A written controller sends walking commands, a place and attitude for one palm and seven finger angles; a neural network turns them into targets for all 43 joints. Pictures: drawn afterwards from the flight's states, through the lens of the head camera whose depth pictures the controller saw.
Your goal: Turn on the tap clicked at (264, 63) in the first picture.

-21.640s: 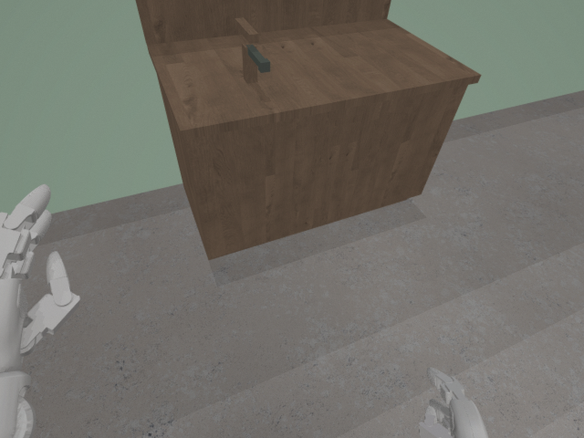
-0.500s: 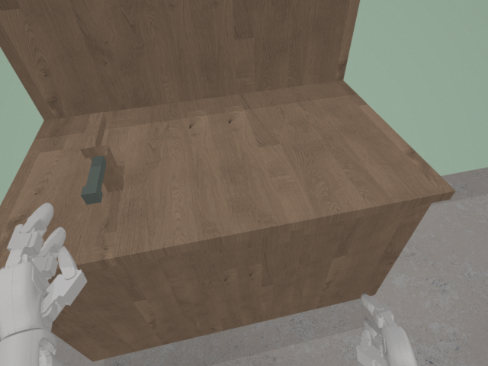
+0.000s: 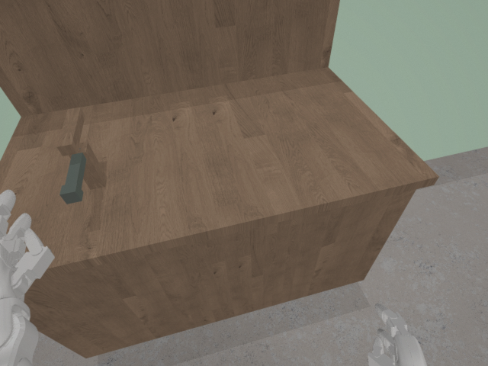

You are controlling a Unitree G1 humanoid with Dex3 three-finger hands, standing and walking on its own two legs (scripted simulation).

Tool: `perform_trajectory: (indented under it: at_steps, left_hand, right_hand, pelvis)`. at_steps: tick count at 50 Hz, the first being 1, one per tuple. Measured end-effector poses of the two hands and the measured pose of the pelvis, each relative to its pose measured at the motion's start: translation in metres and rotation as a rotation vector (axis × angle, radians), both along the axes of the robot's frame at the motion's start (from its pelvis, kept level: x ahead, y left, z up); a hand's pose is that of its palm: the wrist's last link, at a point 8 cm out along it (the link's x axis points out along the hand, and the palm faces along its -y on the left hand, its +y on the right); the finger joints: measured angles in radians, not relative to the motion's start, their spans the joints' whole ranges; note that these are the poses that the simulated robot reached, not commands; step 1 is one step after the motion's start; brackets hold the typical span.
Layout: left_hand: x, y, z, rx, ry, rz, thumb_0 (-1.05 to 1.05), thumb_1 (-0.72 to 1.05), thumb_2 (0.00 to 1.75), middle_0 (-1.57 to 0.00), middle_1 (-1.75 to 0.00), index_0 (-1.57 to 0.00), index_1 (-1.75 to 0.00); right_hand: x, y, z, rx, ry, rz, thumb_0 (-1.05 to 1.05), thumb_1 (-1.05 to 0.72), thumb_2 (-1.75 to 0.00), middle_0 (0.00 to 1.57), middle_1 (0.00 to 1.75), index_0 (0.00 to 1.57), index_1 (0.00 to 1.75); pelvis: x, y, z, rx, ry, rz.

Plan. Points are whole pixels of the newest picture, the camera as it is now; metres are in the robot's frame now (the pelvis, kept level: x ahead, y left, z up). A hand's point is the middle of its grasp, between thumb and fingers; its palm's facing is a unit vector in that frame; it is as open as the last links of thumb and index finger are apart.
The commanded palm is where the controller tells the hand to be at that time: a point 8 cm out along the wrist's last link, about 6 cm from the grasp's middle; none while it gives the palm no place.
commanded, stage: reach beside the lever's end, fingers flat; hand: left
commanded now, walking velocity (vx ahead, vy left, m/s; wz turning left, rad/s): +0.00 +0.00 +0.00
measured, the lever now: (71, 193) +0.39 +0.38 +0.06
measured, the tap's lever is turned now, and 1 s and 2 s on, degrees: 0 0 0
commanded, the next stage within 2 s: push the lever round in 1.56 s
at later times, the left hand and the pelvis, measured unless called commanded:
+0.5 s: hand (43, 227) +0.29 +0.36 +0.09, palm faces +0.58 -0.81 -0.10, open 7.6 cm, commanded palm +0.24 +0.39 +0.09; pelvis +0.00 +0.03 +0.00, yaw -1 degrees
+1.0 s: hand (50, 211) +0.34 +0.39 +0.07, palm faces +0.56 -0.82 -0.09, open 7.7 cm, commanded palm +0.29 +0.42 +0.07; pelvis +0.01 +0.06 -0.01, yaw -1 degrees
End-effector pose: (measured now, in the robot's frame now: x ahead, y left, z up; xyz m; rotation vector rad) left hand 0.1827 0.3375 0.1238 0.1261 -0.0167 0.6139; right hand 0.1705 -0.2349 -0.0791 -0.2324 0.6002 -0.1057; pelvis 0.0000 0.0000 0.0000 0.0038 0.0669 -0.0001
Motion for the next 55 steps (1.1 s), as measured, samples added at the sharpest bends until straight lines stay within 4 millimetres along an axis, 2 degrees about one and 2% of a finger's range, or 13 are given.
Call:
perform_trajectory:
  at_steps: [18,27,38,45,55]
  left_hand:
    - [0.047,0.042,-0.021,-0.032,0.021,0.001,0.01,0.9,0.9,-0.18,-0.24,-0.19,-0.25]
    - [0.062,0.063,-0.033,-0.041,0.028,0.009,0.01,0.9,0.9,-0.17,-0.22,-0.18,-0.23]
    - [0.083,0.079,-0.045,-0.047,0.02,-0.005,0.01,0.9,0.9,-0.16,-0.19,-0.17,-0.2]
    - [0.096,0.084,-0.045,-0.031,0.004,-0.015,0.01,0.9,0.9,-0.16,-0.17,-0.16,-0.18]
    - [0.113,0.092,-0.057,-0.038,0.024,0.003,0.01,0.9,0.9,-0.15,-0.15,-0.16,-0.16]
  right_hand:
    - [-0.013,0.012,-0.006,-0.029,0.07,-0.02,0.01,-0.91,-0.89,0.21,0.3,0.21,0.3]
    - [-0.02,0.022,-0.008,-0.05,0.127,-0.023,0.01,-0.91,-0.89,0.21,0.3,0.21,0.3]
    - [-0.026,0.038,-0.013,-0.067,0.188,-0.03,0.01,-0.91,-0.89,0.21,0.3,0.21,0.3]
    - [-0.031,0.047,-0.017,-0.068,0.219,-0.033,0.01,-0.91,-0.89,0.21,0.3,0.21,0.3]
    - [-0.047,0.047,-0.024,-0.078,0.288,-0.052,0.01,-0.91,-0.89,0.21,0.3,0.21,0.3]
  pelvis:
    - [0.0,0.018,-0.002,-0.015,0.041,-0.004]
    - [0.005,0.034,-0.003,-0.027,0.064,-0.007]
    - [0.008,0.051,-0.007,-0.042,0.086,-0.006]
    - [0.007,0.059,-0.009,-0.049,0.1,-0.007]
    - [0.006,0.062,-0.012,-0.054,0.125,-0.011]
